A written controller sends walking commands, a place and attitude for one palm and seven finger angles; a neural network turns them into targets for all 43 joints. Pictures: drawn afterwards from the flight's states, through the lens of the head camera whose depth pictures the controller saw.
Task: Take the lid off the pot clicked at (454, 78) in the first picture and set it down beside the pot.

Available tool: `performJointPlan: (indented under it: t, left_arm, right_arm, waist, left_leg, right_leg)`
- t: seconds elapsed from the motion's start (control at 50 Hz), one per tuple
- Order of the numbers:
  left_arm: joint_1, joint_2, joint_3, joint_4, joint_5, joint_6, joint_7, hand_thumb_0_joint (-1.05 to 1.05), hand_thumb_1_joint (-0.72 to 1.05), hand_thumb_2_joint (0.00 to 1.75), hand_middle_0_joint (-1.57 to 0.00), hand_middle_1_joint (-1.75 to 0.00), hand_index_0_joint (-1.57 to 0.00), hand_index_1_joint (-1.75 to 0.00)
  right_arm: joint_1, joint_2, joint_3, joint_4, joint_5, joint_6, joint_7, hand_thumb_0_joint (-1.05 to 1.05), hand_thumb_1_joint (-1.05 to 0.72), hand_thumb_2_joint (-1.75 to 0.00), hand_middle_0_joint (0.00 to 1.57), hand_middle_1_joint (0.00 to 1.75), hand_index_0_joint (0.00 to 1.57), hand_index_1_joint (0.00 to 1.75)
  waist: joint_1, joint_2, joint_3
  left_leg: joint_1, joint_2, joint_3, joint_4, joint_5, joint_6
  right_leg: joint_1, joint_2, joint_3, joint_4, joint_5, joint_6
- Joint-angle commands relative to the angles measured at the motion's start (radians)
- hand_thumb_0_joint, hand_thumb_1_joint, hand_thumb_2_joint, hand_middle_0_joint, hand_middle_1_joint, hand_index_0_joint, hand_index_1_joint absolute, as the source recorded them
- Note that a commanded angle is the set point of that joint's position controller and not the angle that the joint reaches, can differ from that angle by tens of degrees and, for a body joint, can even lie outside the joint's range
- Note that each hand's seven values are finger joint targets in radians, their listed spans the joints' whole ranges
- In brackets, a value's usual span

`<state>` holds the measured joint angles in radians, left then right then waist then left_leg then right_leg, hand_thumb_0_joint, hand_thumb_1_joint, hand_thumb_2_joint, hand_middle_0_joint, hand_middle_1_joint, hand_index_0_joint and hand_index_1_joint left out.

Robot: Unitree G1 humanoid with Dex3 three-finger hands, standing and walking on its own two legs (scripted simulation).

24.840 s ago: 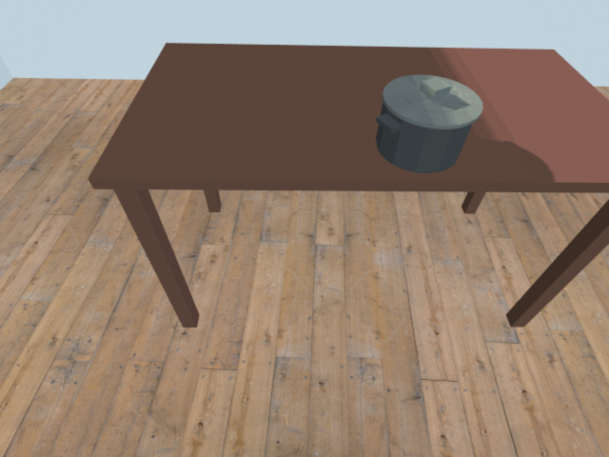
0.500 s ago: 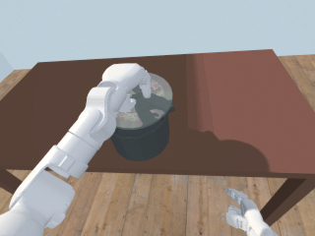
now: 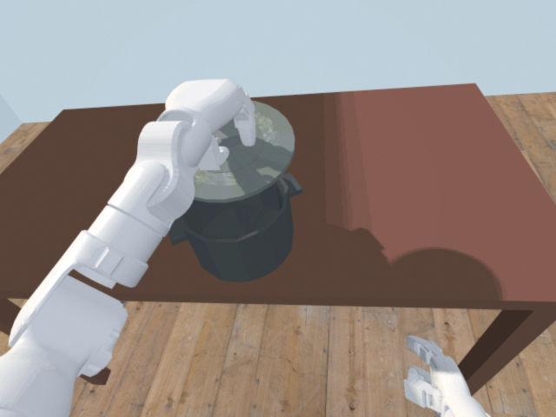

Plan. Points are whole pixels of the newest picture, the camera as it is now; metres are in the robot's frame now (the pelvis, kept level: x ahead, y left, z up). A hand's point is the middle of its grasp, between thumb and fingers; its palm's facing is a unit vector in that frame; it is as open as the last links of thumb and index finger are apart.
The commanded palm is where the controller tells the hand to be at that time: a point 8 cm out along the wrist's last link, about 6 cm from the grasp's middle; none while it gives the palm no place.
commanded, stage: lift the lid straight up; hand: left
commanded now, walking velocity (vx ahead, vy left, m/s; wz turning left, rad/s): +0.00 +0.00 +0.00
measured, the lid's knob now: (223, 133) +0.45 +0.09 +0.21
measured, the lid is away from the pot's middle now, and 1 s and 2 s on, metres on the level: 0.02 0.03 0.14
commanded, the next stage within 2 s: move the lid sideways beside the pot in 0.74 s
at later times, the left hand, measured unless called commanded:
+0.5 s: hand (200, 114) +0.41 +0.10 +0.26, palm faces +0.02 -0.03 -1.00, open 6.3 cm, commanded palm +0.39 +0.11 +0.33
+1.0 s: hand (195, 102) +0.43 +0.11 +0.27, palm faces +0.03 -0.04 -1.00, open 6.3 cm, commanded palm +0.39 +0.13 +0.33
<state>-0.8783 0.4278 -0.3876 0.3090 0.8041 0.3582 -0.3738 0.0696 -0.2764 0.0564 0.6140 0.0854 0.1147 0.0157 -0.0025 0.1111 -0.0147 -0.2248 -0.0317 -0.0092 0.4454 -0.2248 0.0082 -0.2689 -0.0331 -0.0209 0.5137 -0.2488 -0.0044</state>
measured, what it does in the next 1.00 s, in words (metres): stands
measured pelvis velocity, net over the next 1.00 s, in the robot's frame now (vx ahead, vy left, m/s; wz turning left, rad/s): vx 0.00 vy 0.01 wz -0.01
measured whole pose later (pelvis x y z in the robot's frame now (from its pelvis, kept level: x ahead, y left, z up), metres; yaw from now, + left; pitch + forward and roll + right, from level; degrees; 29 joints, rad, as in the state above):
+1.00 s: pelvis +0.00 +0.01 +0.00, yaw +0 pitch +1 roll +1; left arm -0.99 0.46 -0.33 0.31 0.82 0.36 -0.42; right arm 0.08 -0.27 0.07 0.61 0.08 0.11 0.02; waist 0.00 0.11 -0.03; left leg -0.24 -0.05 0.00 0.43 -0.22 0.03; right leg -0.28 -0.05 -0.01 0.49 -0.24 0.01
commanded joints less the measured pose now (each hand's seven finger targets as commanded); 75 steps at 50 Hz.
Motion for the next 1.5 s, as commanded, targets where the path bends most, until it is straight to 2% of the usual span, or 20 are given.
performJointPlan:
  t: [0.0,0.1,0.18,0.28,0.36,0.48,0.56,0.66,0.82,0.86,0.9,0.98,1.06,1.1,1.16,1.18,1.24,1.36,1.4,1.48]
  left_arm:
    - [-0.573,0.233,0.209,-0.175,0.044,0.001,0.056,0.0,0.41,1.3,-0.97,-0.69,-1.16,-0.77]
    - [-0.587,0.203,0.186,-0.182,0.038,-0.003,0.042,0.0,0.41,1.3,-0.97,-0.69,-1.16,-0.77]
    - [-0.59,0.29,0.261,-0.221,0.049,-0.007,0.039,0.0,0.41,1.3,-0.97,-0.69,-1.16,-0.77]
    - [-0.594,0.257,0.228,-0.21,0.044,-0.001,0.025,0.0,0.41,1.3,-0.97,-0.69,-1.16,-0.77]
    - [-0.621,0.269,0.235,-0.318,0.037,-0.006,0.018,0.0,0.41,1.3,-0.97,-0.69,-1.16,-0.77]
    - [-0.652,0.231,0.195,-0.182,0.036,0.022,0.01,0.0,0.41,1.3,-0.97,-0.69,-1.16,-0.77]
    - [-0.685,0.274,0.227,-0.198,0.042,0.01,0.018,0.0,0.41,1.3,-0.97,-0.69,-1.16,-0.77]
    - [-0.691,0.204,0.17,-0.202,0.04,0.009,0.011,0.0,0.41,1.3,-0.97,-0.69,-1.16,-0.77]
    - [-0.751,0.232,0.189,-0.198,0.05,0.017,0.012,0.0,0.41,1.3,-0.97,-0.69,-1.16,-0.77]
    - [-0.706,0.306,0.265,-0.212,0.054,0.008,0.025,0.0,0.41,1.3,-0.97,-0.69,-1.16,-0.77]
    - [-0.665,0.324,0.284,-0.157,0.066,0.022,0.023,0.0,0.41,1.3,-0.97,-0.69,-1.16,-0.77]
    - [-0.619,0.268,0.234,-0.128,0.069,0.022,0.013,0.0,0.41,1.3,-0.97,-0.69,-1.16,-0.77]
    - [-0.596,0.336,0.287,-0.259,0.067,0.008,0.007,0.0,0.41,1.3,-0.97,-0.69,-1.16,-0.77]
    - [-0.625,0.32,0.264,-0.245,0.068,0.017,-0.003,0.0,0.41,1.3,-0.97,-0.69,-1.16,-0.77]
    - [-0.648,0.386,0.306,-0.277,0.068,0.007,-0.005,0.0,0.41,1.3,-0.97,-0.69,-1.16,-0.77]
    - [-0.637,0.402,0.318,-0.226,0.078,0.016,-0.009,0.0,0.41,1.3,-0.97,-0.69,-1.16,-0.77]
    - [-0.62,0.365,0.29,-0.24,0.045,0.006,-0.02,0.0,0.41,1.3,-0.97,-0.69,-1.16,-0.77]
    - [-0.632,0.402,0.299,-0.257,0.071,0.001,-0.047,0.0,0.41,1.3,-0.97,-0.69,-1.16,-0.77]
    - [-0.607,0.366,0.271,-0.178,0.072,0.012,-0.059,0.0,0.41,1.3,-0.97,-0.69,-1.16,-0.77]
    - [-0.642,0.409,0.293,-0.189,0.086,-0.002,-0.072,0.0,0.41,1.3,-0.97,-0.69,-1.16,-0.77]
  right_arm:
    - [-0.171,-0.069,-0.024,-0.171,0.003,-0.053,-0.005,0.0,-0.9,-0.9,0.2,0.3,0.2,0.3]
    - [-0.181,-0.066,-0.022,-0.183,0.006,-0.054,-0.001,0.0,-0.9,-0.9,0.2,0.3,0.2,0.3]
    - [-0.184,-0.071,-0.026,-0.19,0.0,-0.055,0.001,0.0,-0.9,-0.9,0.2,0.3,0.2,0.3]
    - [-0.182,-0.071,-0.022,-0.193,0.005,-0.051,0.002,0.0,-0.9,-0.9,0.2,0.3,0.2,0.3]
    - [-0.188,-0.065,-0.025,-0.207,0.006,-0.053,0.011,0.0,-0.9,-0.9,0.2,0.3,0.2,0.3]
    - [-0.182,-0.077,-0.02,-0.172,0.012,-0.042,0.011,0.0,-0.9,-0.9,0.2,0.3,0.2,0.3]
    - [-0.172,-0.074,-0.014,-0.172,0.004,-0.05,0.005,0.0,-0.9,-0.9,0.2,0.3,0.2,0.3]
    - [-0.181,-0.066,-0.017,-0.184,0.007,-0.05,0.014,0.0,-0.9,-0.9,0.2,0.3,0.2,0.3]
    - [-0.175,-0.071,-0.014,-0.178,0.005,-0.057,0.006,0.0,-0.9,-0.9,0.2,0.3,0.2,0.3]
    - [-0.159,-0.075,-0.02,-0.18,-0.001,-0.063,0.007,0.0,-0.9,-0.9,0.2,0.3,0.2,0.3]
    - [-0.159,-0.08,-0.015,-0.176,-0.001,-0.053,0.0,0.0,-0.9,-0.9,0.2,0.3,0.2,0.3]
    - [-0.163,-0.081,-0.015,-0.189,0.005,-0.042,-0.001,0.0,-0.9,-0.9,0.2,0.3,0.2,0.3]
    - [-0.166,-0.078,-0.022,-0.22,0.007,-0.046,0.003,0.0,-0.9,-0.9,0.2,0.3,0.2,0.3]
    - [-0.159,-0.08,-0.022,-0.21,0.011,-0.046,0.001,0.0,-0.9,-0.9,0.2,0.3,0.2,0.3]
    - [-0.142,-0.084,-0.023,-0.209,0.011,-0.055,-0.005,0.0,-0.9,-0.9,0.2,0.3,0.2,0.3]
    - [-0.149,-0.089,-0.023,-0.203,0.01,-0.056,-0.011,0.0,-0.9,-0.9,0.2,0.3,0.2,0.3]
    - [-0.141,-0.098,-0.027,-0.203,0.016,-0.061,-0.013,0.0,-0.9,-0.9,0.2,0.3,0.2,0.3]
    - [-0.131,-0.09,-0.019,-0.202,0.014,-0.063,-0.017,0.0,-0.9,-0.9,0.2,0.3,0.2,0.3]
    - [-0.135,-0.092,-0.018,-0.194,0.017,-0.058,-0.02,0.0,-0.9,-0.9,0.2,0.3,0.2,0.3]
    - [-0.134,-0.099,-0.02,-0.197,0.013,-0.063,-0.026,0.0,-0.9,-0.9,0.2,0.3,0.2,0.3]
  waist:
    - [0.013,-0.17,-0.404]
    - [0.012,-0.176,-0.393]
    - [0.029,-0.176,-0.425]
    - [0.019,-0.177,-0.393]
    - [0.024,-0.142,-0.47]
    - [0.002,-0.17,-0.327]
    - [0.016,-0.164,-0.419]
    - [0.009,-0.147,-0.442]
    - [0.007,-0.138,-0.415]
    - [0.027,-0.153,-0.466]
    - [0.032,-0.189,-0.418]
    - [0.023,-0.201,-0.366]
    - [0.037,-0.156,-0.475]
    - [0.022,-0.15,-0.431]
    - [0.022,-0.128,-0.459]
    - [0.022,-0.141,-0.415]
    - [0.004,-0.119,-0.407]
    - [0.014,-0.109,-0.448]
    - [0.004,-0.129,-0.375]
    - [0.006,-0.108,-0.391]
  left_leg:
    - [0.073,-0.004,0.01,-0.036,0.191,0.049]
    - [0.07,-0.004,0.011,-0.039,0.198,0.048]
    - [0.063,-0.002,0.01,-0.03,0.229,0.051]
    - [0.059,-0.001,0.014,-0.03,0.228,0.049]
    - [0.099,-0.004,0.013,-0.023,0.28,0.049]
    - [0.064,0.005,0.006,-0.038,0.188,0.041]
    - [0.075,-0.003,0.0,-0.048,0.2,0.042]
    - [0.096,0.001,-0.003,-0.042,0.228,0.041]
    - [0.091,0.003,-0.008,-0.047,0.224,0.04]
    - [0.092,0.004,-0.006,-0.043,0.263,0.043]
    - [0.056,0.006,0.001,-0.051,0.244,0.041]
    - [0.038,0.011,0.008,-0.053,0.217,0.04]
    - [0.074,0.004,0.012,-0.041,0.278,0.047]
    - [0.075,0.006,0.008,-0.038,0.264,0.046]
    - [0.09,0.003,0.008,-0.035,0.269,0.049]
    - [0.07,0.003,0.006,-0.03,0.251,0.048]
    - [0.095,0.001,-0.001,-0.021,0.255,0.049]
    - [0.1,-0.005,0.0,-0.031,0.259,0.047]
    - [0.082,-0.002,-0.004,-0.03,0.231,0.046]
    - [0.092,-0.004,-0.01,-0.028,0.224,0.048]
  right_leg:
    - [0.206,0.002,0.009,-0.051,0.312,-0.023]
    - [0.201,0.0,0.005,-0.049,0.32,-0.022]
    - [0.241,-0.005,0.014,-0.04,0.367,-0.025]
    - [0.213,-0.004,0.007,-0.046,0.358,-0.024]
    - [0.243,-0.003,0.01,-0.029,0.394,-0.027]
    - [0.128,0.008,-0.017,-0.06,0.264,-0.031]
    - [0.186,0.005,-0.008,-0.05,0.263,-0.031]
    - [0.181,0.007,-0.013,-0.044,0.279,-0.034]
    - [0.168,0.007,-0.017,-0.048,0.282,-0.037]
    - [0.218,0.007,-0.005,-0.041,0.317,-0.036]
    - [0.214,0.001,-0.006,-0.046,0.318,-0.034]
    - [0.181,-0.001,-0.01,-0.056,0.29,-0.031]
    - [0.247,-0.002,0.006,-0.037,0.346,-0.03]
    - [0.208,0.0,-0.003,-0.045,0.336,-0.03]
    - [0.216,0.004,0.004,-0.047,0.333,-0.029]
    - [0.199,0.003,0.002,-0.051,0.33,-0.032]
    - [0.171,0.0,-0.006,-0.056,0.325,-0.032]
    - [0.196,0.003,0.0,-0.055,0.327,-0.028]
    - [0.148,0.005,-0.014,-0.063,0.296,-0.029]
    - [0.147,0.006,-0.014,-0.065,0.284,-0.033]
